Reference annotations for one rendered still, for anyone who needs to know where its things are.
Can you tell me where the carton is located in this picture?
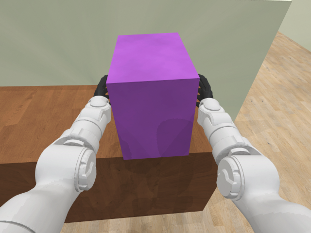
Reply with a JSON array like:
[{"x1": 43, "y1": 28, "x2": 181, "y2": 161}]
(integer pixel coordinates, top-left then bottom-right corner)
[{"x1": 106, "y1": 33, "x2": 200, "y2": 160}]

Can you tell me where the robot right hand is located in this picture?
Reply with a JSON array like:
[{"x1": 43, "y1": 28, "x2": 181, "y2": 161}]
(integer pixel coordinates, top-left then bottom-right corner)
[{"x1": 196, "y1": 74, "x2": 213, "y2": 107}]

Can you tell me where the robot right forearm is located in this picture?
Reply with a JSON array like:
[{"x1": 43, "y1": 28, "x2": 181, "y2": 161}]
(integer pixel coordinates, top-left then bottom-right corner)
[{"x1": 197, "y1": 98, "x2": 280, "y2": 182}]

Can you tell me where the pedestal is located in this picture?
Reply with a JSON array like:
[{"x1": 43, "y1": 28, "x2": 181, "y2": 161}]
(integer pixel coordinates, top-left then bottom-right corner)
[{"x1": 0, "y1": 85, "x2": 218, "y2": 223}]

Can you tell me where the left robot upper arm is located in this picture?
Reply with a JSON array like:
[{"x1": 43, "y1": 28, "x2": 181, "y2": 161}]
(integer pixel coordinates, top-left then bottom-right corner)
[{"x1": 0, "y1": 144, "x2": 96, "y2": 233}]

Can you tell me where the robot left hand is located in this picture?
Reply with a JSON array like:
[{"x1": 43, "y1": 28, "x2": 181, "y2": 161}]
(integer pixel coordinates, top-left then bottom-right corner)
[{"x1": 94, "y1": 75, "x2": 111, "y2": 105}]

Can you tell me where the right robot upper arm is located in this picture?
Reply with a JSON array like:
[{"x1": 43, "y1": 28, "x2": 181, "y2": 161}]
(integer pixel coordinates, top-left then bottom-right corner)
[{"x1": 216, "y1": 155, "x2": 311, "y2": 233}]

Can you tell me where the robot left forearm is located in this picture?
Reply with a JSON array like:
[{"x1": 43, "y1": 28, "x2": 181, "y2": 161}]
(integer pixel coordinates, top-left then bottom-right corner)
[{"x1": 35, "y1": 96, "x2": 111, "y2": 181}]

